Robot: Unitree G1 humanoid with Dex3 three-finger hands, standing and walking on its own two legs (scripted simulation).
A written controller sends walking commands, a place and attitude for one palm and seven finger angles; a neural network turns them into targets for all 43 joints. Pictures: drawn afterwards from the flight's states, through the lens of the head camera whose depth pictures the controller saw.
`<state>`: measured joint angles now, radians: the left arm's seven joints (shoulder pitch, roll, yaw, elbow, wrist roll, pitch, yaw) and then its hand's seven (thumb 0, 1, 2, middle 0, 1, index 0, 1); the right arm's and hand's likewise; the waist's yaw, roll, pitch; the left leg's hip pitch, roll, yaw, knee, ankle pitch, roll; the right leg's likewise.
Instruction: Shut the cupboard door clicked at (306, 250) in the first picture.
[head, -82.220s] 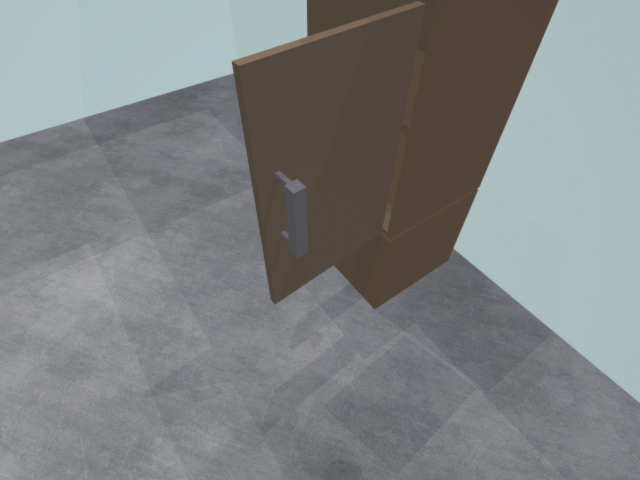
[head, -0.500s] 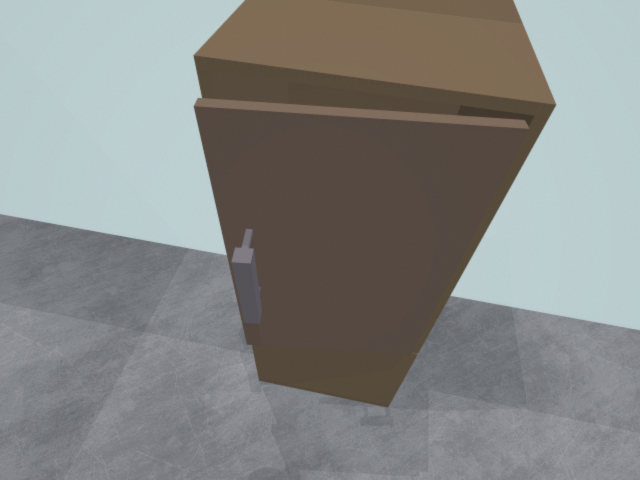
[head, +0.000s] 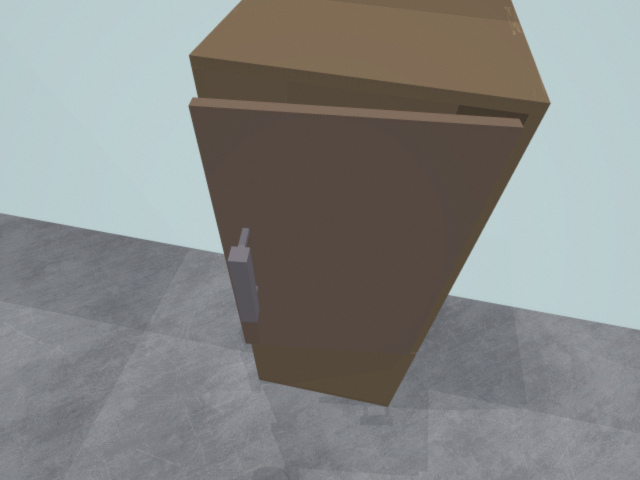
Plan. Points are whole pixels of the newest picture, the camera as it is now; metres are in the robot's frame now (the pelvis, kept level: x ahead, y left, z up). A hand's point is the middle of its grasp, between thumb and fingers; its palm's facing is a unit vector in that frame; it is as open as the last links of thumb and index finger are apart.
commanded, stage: raise the hand and make a fist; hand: left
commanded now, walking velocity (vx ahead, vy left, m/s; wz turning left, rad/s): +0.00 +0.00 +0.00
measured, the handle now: (247, 276) +0.42 +0.15 -0.04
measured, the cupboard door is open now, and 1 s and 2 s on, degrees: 8 8 8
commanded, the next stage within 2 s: bring the fist close to the handle in 1.94 s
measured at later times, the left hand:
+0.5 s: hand out of the picture +0.11 +0.18 -0.09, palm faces +0.11 -0.99 -0.03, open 5.9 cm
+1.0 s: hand (172, 459) +0.15 +0.19 -0.06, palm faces +0.01 -1.00 -0.03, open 3.6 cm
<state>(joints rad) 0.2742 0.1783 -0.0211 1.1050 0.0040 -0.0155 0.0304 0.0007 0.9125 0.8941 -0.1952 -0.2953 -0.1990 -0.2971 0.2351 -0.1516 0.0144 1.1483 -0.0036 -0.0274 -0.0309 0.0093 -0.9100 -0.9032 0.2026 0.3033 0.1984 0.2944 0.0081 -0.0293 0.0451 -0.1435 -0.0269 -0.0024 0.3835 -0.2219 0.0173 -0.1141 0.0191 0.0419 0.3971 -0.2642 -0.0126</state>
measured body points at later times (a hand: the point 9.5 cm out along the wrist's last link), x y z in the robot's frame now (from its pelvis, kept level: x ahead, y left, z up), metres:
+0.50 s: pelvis -0.06 -0.02 -0.12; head -0.01 -0.02 +0.33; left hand +0.10 +0.23 -0.08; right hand +0.18 -0.26 -0.16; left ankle -0.01 +0.11 -0.74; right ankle -0.03 -0.10 -0.74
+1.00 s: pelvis -0.05 +0.01 -0.11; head +0.01 +0.02 +0.33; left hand +0.15 +0.24 -0.05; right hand +0.12 -0.23 -0.19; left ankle -0.01 +0.11 -0.74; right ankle -0.03 -0.10 -0.74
